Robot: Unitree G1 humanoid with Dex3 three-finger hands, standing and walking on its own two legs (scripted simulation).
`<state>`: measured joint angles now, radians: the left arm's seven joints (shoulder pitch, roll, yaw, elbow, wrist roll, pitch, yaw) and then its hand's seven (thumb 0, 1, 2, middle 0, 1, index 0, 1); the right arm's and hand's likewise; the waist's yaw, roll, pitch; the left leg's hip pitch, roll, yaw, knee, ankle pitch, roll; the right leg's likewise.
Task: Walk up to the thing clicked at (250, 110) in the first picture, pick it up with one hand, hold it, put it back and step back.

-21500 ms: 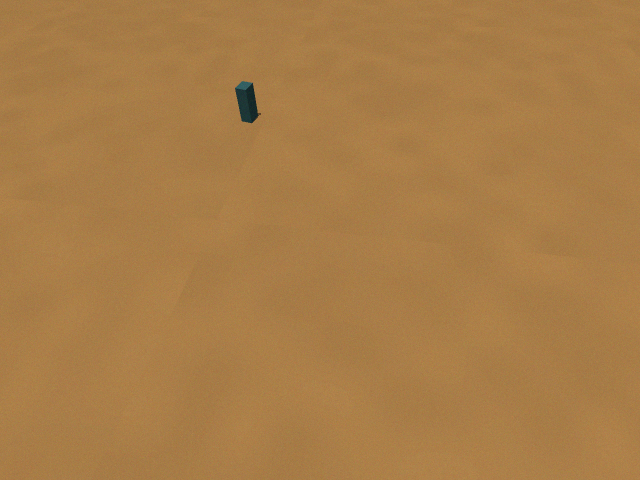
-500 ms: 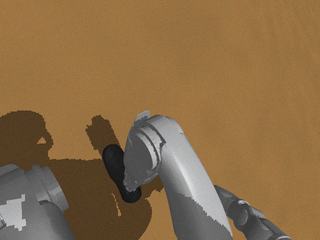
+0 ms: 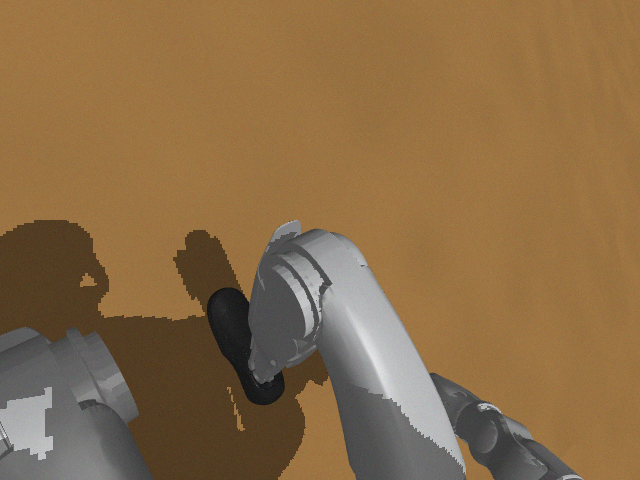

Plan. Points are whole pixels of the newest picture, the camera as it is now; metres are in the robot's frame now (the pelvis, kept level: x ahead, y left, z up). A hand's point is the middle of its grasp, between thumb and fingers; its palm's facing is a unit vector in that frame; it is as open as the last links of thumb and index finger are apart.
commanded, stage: close in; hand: left
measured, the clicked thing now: out of the picture +0.56 +0.25 -0.22
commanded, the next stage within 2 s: none
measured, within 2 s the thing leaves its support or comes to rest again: neither
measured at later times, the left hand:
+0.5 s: hand out of the picture +0.53 +0.25 -0.18, palm faces +0.22 -0.97 -0.06, open 12.2 cm
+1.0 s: hand out of the picture +0.53 +0.25 -0.18, palm faces +0.23 -0.97 -0.06, open 11.3 cm
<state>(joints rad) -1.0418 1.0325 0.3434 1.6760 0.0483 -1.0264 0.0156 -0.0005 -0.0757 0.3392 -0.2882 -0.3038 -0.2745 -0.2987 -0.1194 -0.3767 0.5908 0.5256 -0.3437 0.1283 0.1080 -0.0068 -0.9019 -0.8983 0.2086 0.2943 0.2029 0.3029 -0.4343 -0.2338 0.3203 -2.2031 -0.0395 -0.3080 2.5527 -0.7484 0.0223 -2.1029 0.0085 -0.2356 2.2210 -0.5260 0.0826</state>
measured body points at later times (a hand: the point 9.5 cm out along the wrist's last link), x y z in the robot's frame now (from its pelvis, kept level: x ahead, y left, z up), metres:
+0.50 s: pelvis +0.00 +0.00 +0.00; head +0.29 +0.16 +0.30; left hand +0.51 +0.30 -0.17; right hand +0.09 -0.26 -0.04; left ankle +0.07 +0.11 -0.29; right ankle +0.16 -0.13 -0.29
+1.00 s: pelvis +0.00 +0.00 +0.00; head +0.29 +0.16 +0.30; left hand +0.51 +0.30 -0.17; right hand +0.10 -0.26 -0.04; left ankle +0.07 +0.11 -0.29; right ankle +0.16 -0.13 -0.29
